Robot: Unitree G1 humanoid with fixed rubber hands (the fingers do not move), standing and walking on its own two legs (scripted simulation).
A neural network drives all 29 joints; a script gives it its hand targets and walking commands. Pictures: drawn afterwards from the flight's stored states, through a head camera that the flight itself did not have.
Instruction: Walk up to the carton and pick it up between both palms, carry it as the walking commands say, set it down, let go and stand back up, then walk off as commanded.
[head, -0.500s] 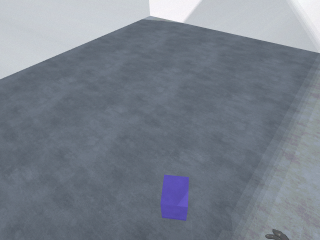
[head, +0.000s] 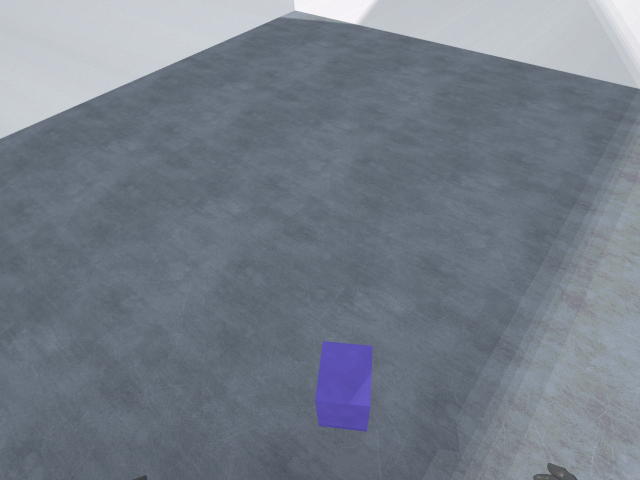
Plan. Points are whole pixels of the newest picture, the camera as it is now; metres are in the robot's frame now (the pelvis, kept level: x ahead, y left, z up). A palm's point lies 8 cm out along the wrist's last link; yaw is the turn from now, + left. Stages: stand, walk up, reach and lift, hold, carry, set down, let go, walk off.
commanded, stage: stand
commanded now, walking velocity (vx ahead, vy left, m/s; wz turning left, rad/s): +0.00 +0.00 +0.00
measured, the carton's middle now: (345, 386) +0.50 +0.00 -0.66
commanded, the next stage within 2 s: walk off in 0.76 s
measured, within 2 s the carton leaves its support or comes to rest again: neither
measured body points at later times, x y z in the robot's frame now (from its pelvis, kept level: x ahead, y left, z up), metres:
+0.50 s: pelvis -0.01 +0.00 +0.00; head -0.01 +0.00 +0.45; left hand +0.10 +0.30 -0.11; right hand +0.10 -0.28 -0.11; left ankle +0.01 +0.13 -0.73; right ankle -0.03 -0.10 -0.73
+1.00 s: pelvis -0.01 +0.00 +0.00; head -0.02 +0.00 +0.45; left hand +0.09 +0.30 -0.11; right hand +0.12 -0.27 -0.10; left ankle +0.01 +0.13 -0.73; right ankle -0.03 -0.10 -0.73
